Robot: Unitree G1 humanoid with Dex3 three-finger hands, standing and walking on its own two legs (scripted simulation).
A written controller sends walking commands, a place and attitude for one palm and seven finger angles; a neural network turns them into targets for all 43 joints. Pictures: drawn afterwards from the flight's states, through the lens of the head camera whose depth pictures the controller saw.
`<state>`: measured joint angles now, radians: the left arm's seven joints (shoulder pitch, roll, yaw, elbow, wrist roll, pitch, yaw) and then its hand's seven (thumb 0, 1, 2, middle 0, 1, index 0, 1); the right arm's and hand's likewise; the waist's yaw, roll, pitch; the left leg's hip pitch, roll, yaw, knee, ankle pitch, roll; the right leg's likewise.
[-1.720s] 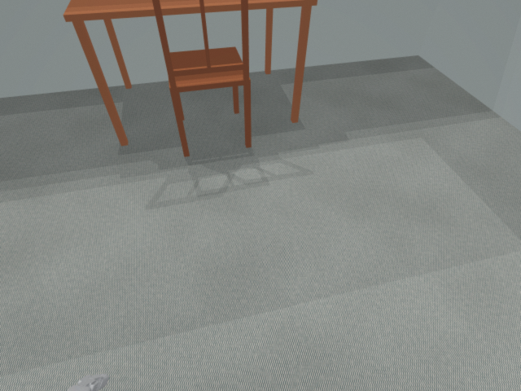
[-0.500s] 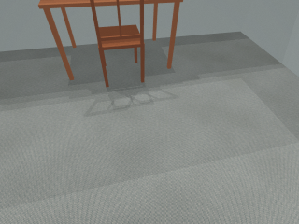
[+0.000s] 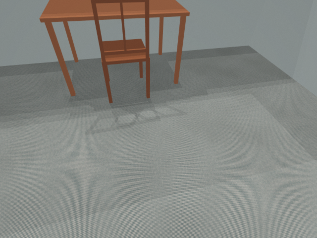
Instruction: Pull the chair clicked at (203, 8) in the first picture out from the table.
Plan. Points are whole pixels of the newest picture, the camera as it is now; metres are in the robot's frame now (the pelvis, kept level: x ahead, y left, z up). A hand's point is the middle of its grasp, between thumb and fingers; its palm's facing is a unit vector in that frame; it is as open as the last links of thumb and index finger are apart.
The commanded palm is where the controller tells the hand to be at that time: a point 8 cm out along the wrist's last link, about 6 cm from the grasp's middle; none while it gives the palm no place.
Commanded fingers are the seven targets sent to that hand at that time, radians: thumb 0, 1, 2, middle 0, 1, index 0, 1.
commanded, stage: walk to a spot facing it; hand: left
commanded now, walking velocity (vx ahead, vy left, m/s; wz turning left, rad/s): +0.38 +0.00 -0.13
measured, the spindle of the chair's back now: (123, 28) +1.53 +0.37 -0.07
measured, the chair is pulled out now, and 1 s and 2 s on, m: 0.00 0.00 0.00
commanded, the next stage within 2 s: turn to face it in 1.92 s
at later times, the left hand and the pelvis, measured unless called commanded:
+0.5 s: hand (116, 198) +0.29 +0.16 -0.18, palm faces -0.14 -0.98 -0.17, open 7.4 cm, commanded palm none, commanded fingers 0.00 0.90 0.90 -0.20 -0.30 -0.20 -0.30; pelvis +0.16 -0.01 -0.02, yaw -5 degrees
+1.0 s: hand (118, 189) +0.33 +0.17 -0.20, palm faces +0.07 -0.99 -0.13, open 7.3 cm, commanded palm none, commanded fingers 0.00 0.90 0.90 -0.20 -0.30 -0.20 -0.30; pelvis +0.38 +0.00 -0.02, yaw -1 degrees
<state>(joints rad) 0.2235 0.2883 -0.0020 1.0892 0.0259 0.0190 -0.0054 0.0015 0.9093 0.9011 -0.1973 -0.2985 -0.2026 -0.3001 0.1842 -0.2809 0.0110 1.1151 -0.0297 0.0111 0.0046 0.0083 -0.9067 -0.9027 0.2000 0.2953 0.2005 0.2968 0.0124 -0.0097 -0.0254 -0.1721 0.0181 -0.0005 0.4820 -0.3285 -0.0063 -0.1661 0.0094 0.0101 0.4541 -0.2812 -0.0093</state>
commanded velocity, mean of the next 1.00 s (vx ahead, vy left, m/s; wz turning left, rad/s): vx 0.38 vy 0.00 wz -0.04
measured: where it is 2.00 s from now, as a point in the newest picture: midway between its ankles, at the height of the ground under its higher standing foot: (167, 162)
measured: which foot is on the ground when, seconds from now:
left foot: down 0.00-0.54, up 0.56-0.98, down 1.00-1.00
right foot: down 0.00-0.18, up 0.20-0.52, down 0.54-1.00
